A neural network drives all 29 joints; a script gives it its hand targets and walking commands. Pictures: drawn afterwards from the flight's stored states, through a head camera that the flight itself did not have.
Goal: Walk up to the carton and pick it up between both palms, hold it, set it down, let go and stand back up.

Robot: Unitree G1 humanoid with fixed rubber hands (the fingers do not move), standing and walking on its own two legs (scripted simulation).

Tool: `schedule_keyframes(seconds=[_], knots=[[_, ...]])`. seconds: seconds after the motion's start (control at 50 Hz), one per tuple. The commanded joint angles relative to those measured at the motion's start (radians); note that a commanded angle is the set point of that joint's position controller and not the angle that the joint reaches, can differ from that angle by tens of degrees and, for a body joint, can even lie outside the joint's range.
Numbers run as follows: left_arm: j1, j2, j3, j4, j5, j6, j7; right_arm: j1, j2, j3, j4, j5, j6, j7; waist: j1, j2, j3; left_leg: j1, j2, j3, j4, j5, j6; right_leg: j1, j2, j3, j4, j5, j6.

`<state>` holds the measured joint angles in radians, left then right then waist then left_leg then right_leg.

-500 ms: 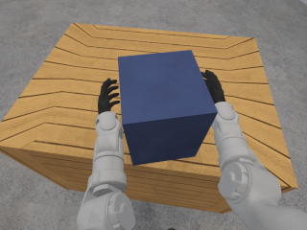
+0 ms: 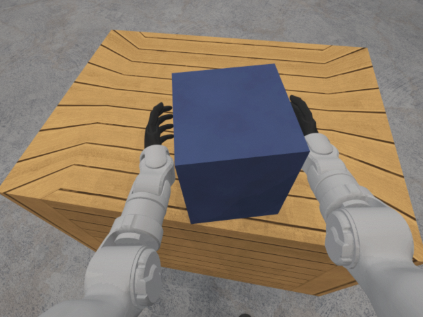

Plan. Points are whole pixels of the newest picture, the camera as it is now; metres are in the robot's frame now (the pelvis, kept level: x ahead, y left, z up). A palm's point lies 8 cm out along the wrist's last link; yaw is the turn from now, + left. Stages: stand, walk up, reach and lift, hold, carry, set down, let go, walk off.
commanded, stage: set down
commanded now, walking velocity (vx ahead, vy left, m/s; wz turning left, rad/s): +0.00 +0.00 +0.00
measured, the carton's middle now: (229, 150) +0.42 +0.05 +0.03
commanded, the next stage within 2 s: none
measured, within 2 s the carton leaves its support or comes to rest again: neither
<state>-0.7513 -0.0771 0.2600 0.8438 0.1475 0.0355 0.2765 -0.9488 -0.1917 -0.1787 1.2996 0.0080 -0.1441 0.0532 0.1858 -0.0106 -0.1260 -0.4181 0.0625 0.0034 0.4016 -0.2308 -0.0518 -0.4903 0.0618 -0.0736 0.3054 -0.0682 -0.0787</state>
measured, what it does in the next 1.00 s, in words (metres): stands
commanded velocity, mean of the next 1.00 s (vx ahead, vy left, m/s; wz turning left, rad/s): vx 0.00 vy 0.00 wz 0.00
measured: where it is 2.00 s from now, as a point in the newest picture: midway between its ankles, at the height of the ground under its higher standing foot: outside the picture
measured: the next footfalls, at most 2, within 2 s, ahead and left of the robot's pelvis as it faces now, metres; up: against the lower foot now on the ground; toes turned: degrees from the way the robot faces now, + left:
none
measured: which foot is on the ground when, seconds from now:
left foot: down 0.00-1.00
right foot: down 0.00-1.00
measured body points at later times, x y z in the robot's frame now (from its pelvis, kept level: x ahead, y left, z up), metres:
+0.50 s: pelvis +0.00 -0.02 -0.01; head +0.08 -0.05 +0.44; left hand +0.41 +0.21 +0.09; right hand +0.51 -0.15 +0.10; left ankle -0.04 +0.15 -0.74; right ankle +0.04 -0.07 -0.74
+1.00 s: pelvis -0.01 -0.02 +0.00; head +0.04 -0.04 +0.44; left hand +0.41 +0.21 +0.17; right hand +0.51 -0.14 +0.18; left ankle -0.04 +0.15 -0.74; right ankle +0.04 -0.07 -0.74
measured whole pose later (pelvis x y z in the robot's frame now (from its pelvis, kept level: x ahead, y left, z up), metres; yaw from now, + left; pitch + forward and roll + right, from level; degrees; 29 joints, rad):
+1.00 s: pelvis -0.01 -0.02 +0.00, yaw +1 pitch +14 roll +0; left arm -0.93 0.09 0.20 0.62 -0.12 0.49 0.29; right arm -1.16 -0.44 0.14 1.09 0.40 0.25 0.05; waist 0.19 0.03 -0.15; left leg -0.43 0.07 -0.02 0.39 -0.20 -0.08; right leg -0.50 0.07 -0.09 0.31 -0.05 -0.10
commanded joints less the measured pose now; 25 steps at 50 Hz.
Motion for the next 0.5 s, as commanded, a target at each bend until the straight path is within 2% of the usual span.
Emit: schedule_keyframes(seconds=[0.0,0.1,0.24,0.34,0.48], knots=[[-0.466,0.010,-0.110,-0.069,-0.079,-0.075,0.011,-0.559,-0.177,0.107,-0.134,0.108,-0.038,-0.017,0.012,-0.023,-0.604,-0.048,-0.033,0.065,0.027,0.377,-0.019,0.462,-0.003,0.062,0.079,0.169,0.009],[-0.472,0.086,-0.090,-0.029,-0.123,-0.115,-0.005,-0.585,-0.254,0.167,-0.088,0.184,-0.039,-0.025,0.021,-0.072,-0.659,-0.138,-0.038,0.070,0.043,0.386,-0.033,0.542,0.000,0.077,0.129,0.279,0.022],[-0.489,0.159,-0.061,-0.132,-0.149,-0.115,-0.025,-0.623,-0.309,0.222,-0.134,0.259,-0.031,-0.014,0.026,-0.109,-0.735,-0.216,-0.049,0.072,0.031,0.382,-0.034,0.675,-0.008,0.091,0.170,0.449,0.054],[-0.495,0.196,-0.050,-0.186,-0.176,-0.080,-0.036,-0.640,-0.312,0.287,-0.199,0.322,0.005,0.001,0.041,-0.134,-0.739,-0.263,-0.055,0.071,0.007,0.335,-0.020,0.741,-0.029,0.111,0.175,0.475,0.076],[-0.520,0.251,-0.041,-0.189,-0.217,-0.014,-0.048,-0.662,-0.321,0.344,-0.263,0.387,0.077,0.009,0.048,-0.168,-0.700,-0.284,-0.058,0.063,-0.016,0.282,-0.005,0.772,-0.055,0.136,0.160,0.428,0.101]])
